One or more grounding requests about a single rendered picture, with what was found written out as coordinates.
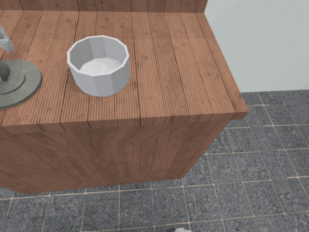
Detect pot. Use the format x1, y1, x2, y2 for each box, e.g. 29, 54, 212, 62
67, 35, 130, 97

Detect knob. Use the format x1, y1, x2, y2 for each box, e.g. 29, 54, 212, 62
0, 60, 10, 80

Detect lid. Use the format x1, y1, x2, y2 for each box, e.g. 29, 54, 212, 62
0, 59, 42, 109

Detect left robot hand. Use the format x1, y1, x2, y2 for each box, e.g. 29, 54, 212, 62
0, 26, 14, 82

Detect table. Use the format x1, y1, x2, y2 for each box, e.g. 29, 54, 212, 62
0, 0, 249, 194

